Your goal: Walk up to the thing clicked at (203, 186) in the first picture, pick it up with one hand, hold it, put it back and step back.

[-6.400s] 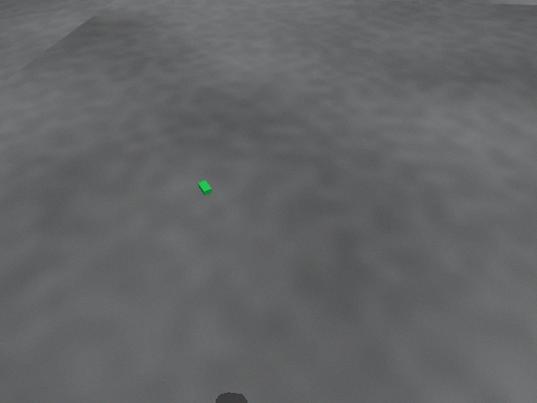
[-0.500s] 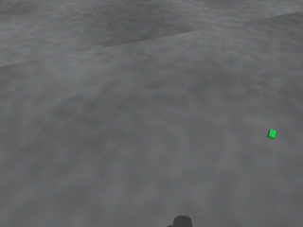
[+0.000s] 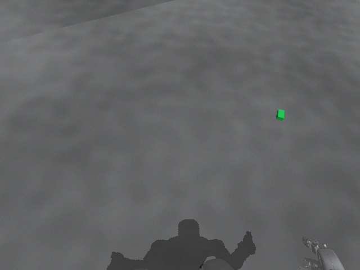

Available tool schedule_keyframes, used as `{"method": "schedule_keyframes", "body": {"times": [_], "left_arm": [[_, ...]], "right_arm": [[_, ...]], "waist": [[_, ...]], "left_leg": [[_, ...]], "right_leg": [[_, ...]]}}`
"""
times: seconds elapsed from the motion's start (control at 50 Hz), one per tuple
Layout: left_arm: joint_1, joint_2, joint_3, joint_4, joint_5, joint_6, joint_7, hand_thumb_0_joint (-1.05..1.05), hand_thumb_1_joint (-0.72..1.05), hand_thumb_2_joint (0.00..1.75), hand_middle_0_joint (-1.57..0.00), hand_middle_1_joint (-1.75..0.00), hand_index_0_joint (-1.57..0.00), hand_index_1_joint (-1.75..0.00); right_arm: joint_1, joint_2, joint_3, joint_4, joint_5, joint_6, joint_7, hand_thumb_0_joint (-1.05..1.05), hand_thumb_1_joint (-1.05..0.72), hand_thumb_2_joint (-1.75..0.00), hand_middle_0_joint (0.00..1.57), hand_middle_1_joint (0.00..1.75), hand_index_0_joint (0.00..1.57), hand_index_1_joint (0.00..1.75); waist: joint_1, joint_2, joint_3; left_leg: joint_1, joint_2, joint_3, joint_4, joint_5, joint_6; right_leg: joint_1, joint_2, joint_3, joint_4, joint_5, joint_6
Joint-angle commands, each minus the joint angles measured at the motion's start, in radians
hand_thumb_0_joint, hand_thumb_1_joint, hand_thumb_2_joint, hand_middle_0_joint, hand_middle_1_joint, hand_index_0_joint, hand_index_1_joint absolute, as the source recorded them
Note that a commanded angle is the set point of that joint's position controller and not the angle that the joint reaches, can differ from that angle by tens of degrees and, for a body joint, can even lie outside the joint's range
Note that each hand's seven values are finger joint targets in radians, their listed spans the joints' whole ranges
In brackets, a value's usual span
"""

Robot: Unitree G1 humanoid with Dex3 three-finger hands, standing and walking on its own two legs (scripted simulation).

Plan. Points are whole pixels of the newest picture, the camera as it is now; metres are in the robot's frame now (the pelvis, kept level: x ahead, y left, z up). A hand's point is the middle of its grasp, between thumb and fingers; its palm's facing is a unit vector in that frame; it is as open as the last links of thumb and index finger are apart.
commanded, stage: walk up
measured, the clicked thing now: (280, 114) +1.17 -0.75 -0.74
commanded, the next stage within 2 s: none
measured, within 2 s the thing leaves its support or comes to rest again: neither
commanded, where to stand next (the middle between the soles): +0.08 -0.04 m, yaw -33 degrees
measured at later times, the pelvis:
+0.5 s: pelvis +0.00 -0.03 +0.00, yaw -18 degrees
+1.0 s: pelvis +0.01 -0.02 +0.00, yaw -28 degrees
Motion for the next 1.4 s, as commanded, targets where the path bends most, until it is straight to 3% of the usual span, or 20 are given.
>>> {"method": "schedule_keyframes", "body": {"times": [0.0, 0.1, 0.2, 0.32, 0.34, 0.38, 0.4, 0.48, 0.64, 0.7, 0.76, 0.8, 0.88, 1.04, 1.08, 1.12, 1.18, 1.26, 1.34, 1.38], "left_arm": [[0.079, 0.183, 0.047, -0.132, 0.001, -0.011, 0.012, 0.0, 0.9, 0.9, -0.2, -0.3, -0.2, -0.3], [0.062, 0.19, 0.082, -0.129, -0.01, -0.009, -0.042, 0.0, 0.9, 0.9, -0.2, -0.3, -0.2, -0.3], [-0.029, 0.137, 0.069, -0.207, -0.003, -0.03, -0.058, 0.0, 0.9, 0.9, -0.2, -0.3, -0.2, -0.3], [0.124, 0.143, 0.075, -0.147, 0.001, -0.053, -0.038, 0.0, 0.9, 0.9, -0.2, -0.3, -0.2, -0.3], [0.199, 0.193, 0.096, -0.124, 0.003, -0.063, -0.028, 0.0, 0.9, 0.9, -0.2, -0.3, -0.2, -0.3], [0.165, 0.312, 0.118, -0.172, 0.007, -0.077, -0.015, 0.0, 0.9, 0.9, -0.2, -0.3, -0.2, -0.3], [0.144, 0.322, 0.123, -0.185, 0.002, -0.068, -0.015, 0.0, 0.9, 0.9, -0.2, -0.3, -0.2, -0.3], [0.062, 0.212, 0.088, -0.208, -0.012, -0.069, 0.003, 0.0, 0.9, 0.9, -0.2, -0.3, -0.2, -0.3], [0.061, 0.225, 0.078, -0.265, -0.006, -0.06, 0.003, 0.0, 0.9, 0.9, -0.2, -0.3, -0.2, -0.3], [0.009, 0.2, 0.066, -0.283, -0.023, -0.047, 0.002, 0.0, 0.9, 0.9, -0.2, -0.3, -0.2, -0.3], [0.109, 0.14, 0.044, -0.251, -0.026, -0.039, 0.015, 0.0, 0.9, 0.9, -0.2, -0.3, -0.2, -0.3], [0.118, 0.214, 0.06, -0.213, -0.014, -0.043, 0.021, 0.0, 0.9, 0.9, -0.2, -0.3, -0.2, -0.3], [0.109, 0.179, 0.065, -0.183, -0.025, -0.047, -0.007, 0.0, 0.9, 0.9, -0.2, -0.3, -0.2, -0.3], [0.196, 0.162, 0.058, -0.105, -0.006, -0.093, 0.013, 0.0, 0.9, 0.9, -0.2, -0.3, -0.2, -0.3], [0.162, 0.26, 0.08, -0.12, 0.014, -0.114, 0.025, 0.0, 0.9, 0.9, -0.2, -0.3, -0.2, -0.3], [0.092, 0.319, 0.078, -0.137, 0.006, -0.113, 0.027, 0.0, 0.9, 0.9, -0.2, -0.3, -0.2, -0.3], [0.048, 0.234, 0.059, -0.128, -0.005, -0.122, 0.027, 0.0, 0.9, 0.9, -0.2, -0.3, -0.2, -0.3], [0.095, 0.224, 0.048, -0.11, -0.003, -0.123, 0.028, 0.0, 0.9, 0.9, -0.2, -0.3, -0.2, -0.3], [0.012, 0.214, 0.042, -0.12, -0.015, -0.106, 0.023, 0.0, 0.9, 0.9, -0.2, -0.3, -0.2, -0.3], [-0.017, 0.157, 0.026, -0.131, -0.03, -0.097, 0.02, 0.0, 0.9, 0.9, -0.2, -0.3, -0.2, -0.3]], "right_arm": [[0.026, -0.316, -0.091, -0.105, -0.019, -0.007, -0.022, 0.0, -0.9, -0.9, 0.2, 0.3, 0.2, 0.3], [0.078, -0.249, -0.067, -0.113, -0.01, -0.039, -0.027, 0.0, -0.9, -0.9, 0.2, 0.3, 0.2, 0.3], [0.21, -0.278, -0.076, -0.12, -0.012, -0.046, -0.014, 0.0, -0.9, -0.9, 0.2, 0.3, 0.2, 0.3], [0.158, -0.276, -0.059, -0.169, 0.004, -0.016, -0.004, 0.0, -0.9, -0.9, 0.2, 0.3, 0.2, 0.3], [0.159, -0.232, -0.042, -0.179, 0.011, -0.014, -0.004, 0.0, -0.9, -0.9, 0.2, 0.3, 0.2, 0.3], [0.144, -0.179, -0.014, -0.201, 0.016, -0.001, -0.01, 0.0, -0.9, -0.9, 0.2, 0.3, 0.2, 0.3], [0.14, -0.231, -0.028, -0.193, 0.009, -0.003, -0.019, 0.0, -0.9, -0.9, 0.2, 0.3, 0.2, 0.3], [0.223, -0.21, -0.015, -0.114, 0.013, -0.015, -0.016, 0.0, -0.9, -0.9, 0.2, 0.3, 0.2, 0.3], [0.202, -0.191, -0.02, -0.119, 0.001, -0.029, -0.031, 0.0, -0.9, -0.9, 0.2, 0.3, 0.2, 0.3], [0.272, -0.183, -0.031, -0.096, -0.007, -0.039, -0.034, 0.0, -0.9, -0.9, 0.2, 0.3, 0.2, 0.3], [0.192, -0.299, -0.052, -0.139, -0.014, -0.05, -0.035, 0.0, -0.9, -0.9, 0.2, 0.3, 0.2, 0.3], [0.145, -0.299, -0.058, -0.145, -0.005, -0.052, -0.028, 0.0, -0.9, -0.9, 0.2, 0.3, 0.2, 0.3], [0.146, -0.252, -0.033, -0.14, -0.009, -0.052, -0.03, 0.0, -0.9, -0.9, 0.2, 0.3, 0.2, 0.3], [0.106, -0.235, -0.016, -0.175, 0.001, 0.006, -0.005, 0.0, -0.9, -0.9, 0.2, 0.3, 0.2, 0.3], [0.104, -0.124, 0.02, -0.194, 0.015, 0.012, -0.003, 0.0, -0.9, -0.9, 0.2, 0.3, 0.2, 0.3], [0.082, -0.202, -0.007, -0.164, 0.006, 0.026, -0.021, 0.0, -0.9, -0.9, 0.2, 0.3, 0.2, 0.3], [0.112, -0.193, -0.002, -0.107, 0.024, 0.011, -0.013, 0.0, -0.9, -0.9, 0.2, 0.3, 0.2, 0.3], [0.09, -0.18, 0.008, -0.08, 0.016, 0.007, -0.015, 0.0, -0.9, -0.9, 0.2, 0.3, 0.2, 0.3], [0.141, -0.163, 0.008, -0.023, 0.015, -0.01, -0.017, 0.0, -0.9, -0.9, 0.2, 0.3, 0.2, 0.3], [0.171, -0.211, -0.007, 0.008, 0.0, -0.024, -0.023, 0.0, -0.9, -0.9, 0.2, 0.3, 0.2, 0.3]], "waist": [[-0.031, 0.263, -0.199], [-0.027, 0.215, -0.069], [-0.086, 0.23, -0.14], [-0.014, 0.204, -0.174], [0.033, 0.067, -0.206], [0.045, -0.189, -0.171], [0.052, -0.174, -0.142], [-0.017, -0.138, -0.121], [-0.012, -0.117, -0.147], [-0.071, -0.06, -0.167], [-0.018, 0.21, -0.167], [-0.019, 0.206, -0.133], [-0.024, 0.231, -0.095], [0.009, 0.224, -0.191], [0.003, -0.095, -0.153], [0.002, -0.088, -0.083], [-0.03, -0.073, -0.091], [0.003, -0.132, -0.16], [-0.036, -0.15, -0.21], [-0.053, -0.02, -0.248]], "left_leg": [[0.073, 0.453, -0.364, -0.356, -0.008, 0.212], [0.147, 0.273, -0.125, -0.281, 0.103, 0.136], [0.314, 0.318, -0.047, -0.175, 0.441, 0.182], [0.087, 0.268, 0.074, 0.031, 0.326, 0.123], [-0.008, 0.217, 0.115, 0.207, 0.232, 0.075], [-0.348, 0.043, 0.059, 0.49, -0.326, -0.012], [-0.292, 0.073, 0.011, 0.529, -0.369, -0.018], [-0.252, 0.081, 0.009, 0.423, -0.194, -0.017], [-0.041, 0.03, 0.027, 0.203, -0.127, 0.0], [0.151, 0.002, 0.038, -0.026, 0.069, 0.028], [0.173, 0.409, -0.448, -0.265, 0.101, 0.205], [0.075, 0.455, -0.459, -0.255, 0.127, 0.294], [0.086, 0.254, -0.118, -0.187, 0.258, 0.174], [0.025, 0.232, -0.01, 0.083, 0.25, 0.143], [-0.229, 0.103, 0.057, 0.308, -0.077, 0.025], [-0.149, 0.106, -0.051, 0.416, -0.333, 0.003], [-0.151, 0.104, -0.04, 0.328, -0.248, 0.017], [-0.095, 0.072, -0.004, 0.205, -0.207, 0.006], [0.091, 0.032, 0.042, -0.058, -0.025, 0.006], [0.215, 0.14, -0.097, -0.15, 0.161, 0.049]], "right_leg": [[-0.095, -0.005, -0.045, 0.403, -0.236, -0.011], [-0.163, -0.029, -0.072, 0.331, -0.07, -0.004], [-0.103, -0.047, -0.191, 0.102, -0.135, 0.002], [0.247, 0.017, -0.28, -0.204, 0.018, -0.049], [0.384, -0.019, -0.179, -0.27, 0.053, -0.079], [0.436, -0.356, 0.403, -0.356, 0.119, -0.278], [0.328, -0.393, 0.439, -0.344, 0.108, -0.34], [0.319, -0.178, 0.089, -0.251, 0.33, -0.215], [0.119, -0.196, 0.136, -0.158, 0.49, -0.233], [0.003, -0.145, 0.114, -0.043, 0.397, -0.164], [-0.135, 0.092, -0.056, 0.345, -0.274, -0.03], [-0.076, 0.018, -0.048, 0.471, -0.306, -0.018], [-0.082, 0.017, -0.093, 0.356, -0.179, -0.025], [0.235, 0.032, -0.253, -0.198, 0.038, -0.023], [0.304, -0.228, 0.224, -0.294, 0.138, -0.116], [0.071, -0.392, 0.407, -0.283, 0.186, -0.31], [0.164, -0.252, 0.158, -0.214, 0.362, -0.21], [0.225, -0.203, 0.12, -0.175, 0.501, -0.187], [0.159, -0.17, 0.052, -0.106, 0.452, -0.156], [0.053, -0.126, 0.02, -0.041, 0.293, -0.08]]}}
